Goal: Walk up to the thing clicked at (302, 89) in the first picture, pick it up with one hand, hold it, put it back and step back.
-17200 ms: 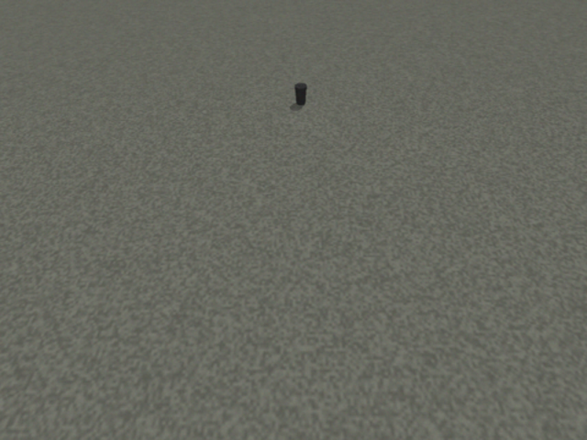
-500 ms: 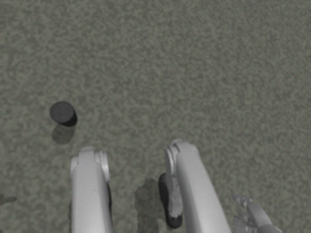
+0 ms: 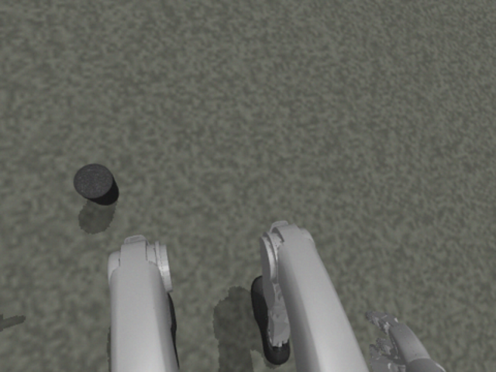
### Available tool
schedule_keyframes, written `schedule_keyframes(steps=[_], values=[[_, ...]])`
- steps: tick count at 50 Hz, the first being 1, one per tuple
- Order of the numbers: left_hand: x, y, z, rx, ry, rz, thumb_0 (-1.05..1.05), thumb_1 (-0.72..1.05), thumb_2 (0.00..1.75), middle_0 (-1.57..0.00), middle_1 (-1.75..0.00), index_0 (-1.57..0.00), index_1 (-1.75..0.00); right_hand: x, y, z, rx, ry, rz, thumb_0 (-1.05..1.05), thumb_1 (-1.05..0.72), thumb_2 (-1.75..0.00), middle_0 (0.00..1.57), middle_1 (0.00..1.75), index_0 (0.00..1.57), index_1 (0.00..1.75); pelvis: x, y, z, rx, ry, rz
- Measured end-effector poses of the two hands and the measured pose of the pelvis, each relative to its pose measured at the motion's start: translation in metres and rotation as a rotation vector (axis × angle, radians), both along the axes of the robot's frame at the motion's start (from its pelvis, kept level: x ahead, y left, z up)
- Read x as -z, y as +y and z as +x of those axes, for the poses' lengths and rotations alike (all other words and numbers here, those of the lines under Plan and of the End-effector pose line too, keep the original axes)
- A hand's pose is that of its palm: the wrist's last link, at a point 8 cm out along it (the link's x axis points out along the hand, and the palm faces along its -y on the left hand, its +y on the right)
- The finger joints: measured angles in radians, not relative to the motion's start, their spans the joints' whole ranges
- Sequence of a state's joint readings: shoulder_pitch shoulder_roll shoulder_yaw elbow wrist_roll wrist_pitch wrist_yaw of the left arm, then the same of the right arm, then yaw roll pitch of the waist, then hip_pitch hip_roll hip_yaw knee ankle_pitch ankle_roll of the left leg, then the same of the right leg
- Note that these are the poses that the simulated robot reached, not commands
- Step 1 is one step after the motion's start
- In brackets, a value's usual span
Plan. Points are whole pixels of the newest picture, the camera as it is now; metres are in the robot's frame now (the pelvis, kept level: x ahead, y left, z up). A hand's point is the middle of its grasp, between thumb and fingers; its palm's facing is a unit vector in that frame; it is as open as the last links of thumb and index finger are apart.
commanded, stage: go down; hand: left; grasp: from the side
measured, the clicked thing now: (100, 188) +0.47 +0.27 -0.35
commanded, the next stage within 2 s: approach in 1.26 s
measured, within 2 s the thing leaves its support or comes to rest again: neither
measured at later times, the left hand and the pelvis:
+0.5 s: hand out of the picture +0.44 +0.40 -0.01, palm faces +0.05 -0.79 -0.61, open 16.8 cm; pelvis +0.00 +0.00 +0.00, yaw +0 degrees
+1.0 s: hand out of the picture +0.44 +0.40 -0.01, palm faces +0.09 -0.82 -0.56, open 16.7 cm; pelvis +0.00 +0.00 -0.01, yaw +0 degrees
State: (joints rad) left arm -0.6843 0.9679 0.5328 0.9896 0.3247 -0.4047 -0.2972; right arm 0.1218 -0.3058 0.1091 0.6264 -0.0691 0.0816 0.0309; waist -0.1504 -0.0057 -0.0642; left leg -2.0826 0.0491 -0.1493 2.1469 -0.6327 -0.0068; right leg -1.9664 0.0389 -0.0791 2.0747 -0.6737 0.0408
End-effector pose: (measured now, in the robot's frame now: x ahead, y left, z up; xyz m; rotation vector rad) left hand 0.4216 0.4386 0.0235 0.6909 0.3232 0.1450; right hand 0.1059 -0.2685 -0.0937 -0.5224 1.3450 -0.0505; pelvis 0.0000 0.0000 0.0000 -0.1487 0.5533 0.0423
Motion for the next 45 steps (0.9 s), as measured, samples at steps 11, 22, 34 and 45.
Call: schedule_keyframes(steps=[11,22,34,45], values=[[0.01,0.007,-0.007,-0.003,-0.019,-0.026,-0.01,-0.6,0.39,-0.04,-0.33,-0.03,-0.33,0.003,-0.005,0.0,-0.024,0.007,-0.024,0.0,-0.79,-0.88,0.2,0.3,0.2,0.3,0.008,0.0,-0.002,0.002,-0.01,-0.004],[0.004,0.004,-0.009,0.0,-0.039,-0.043,-0.01,-0.6,0.44,-0.04,-0.39,-0.04,-0.38,0.002,-0.001,0.008,-0.024,-0.021,-0.018,0.0,-0.8,-0.88,0.2,0.3,0.2,0.3,0.006,0.001,-0.002,-0.003,-0.01,-0.003],[0.003,0.007,-0.008,-0.027,-0.041,-0.065,-0.01,-0.6,0.42,-0.03,-0.39,-0.03,-0.38,0.002,0.0,0.011,-0.032,-0.025,-0.007,0.0,-0.8,-0.88,0.2,0.3,0.2,0.3,0.003,0.001,0.001,0.0,-0.002,-0.001],[0.007,0.009,-0.01,-0.024,-0.069,-0.087,-0.01,-0.6,0.43,-0.03,-0.42,-0.04,-0.4,0.008,-0.003,0.015,-0.048,-0.009,-0.015,0.0,-0.81,-0.88,0.2,0.3,0.2,0.3,0.009,-0.001,0.002,-0.002,0.0,0.002]])
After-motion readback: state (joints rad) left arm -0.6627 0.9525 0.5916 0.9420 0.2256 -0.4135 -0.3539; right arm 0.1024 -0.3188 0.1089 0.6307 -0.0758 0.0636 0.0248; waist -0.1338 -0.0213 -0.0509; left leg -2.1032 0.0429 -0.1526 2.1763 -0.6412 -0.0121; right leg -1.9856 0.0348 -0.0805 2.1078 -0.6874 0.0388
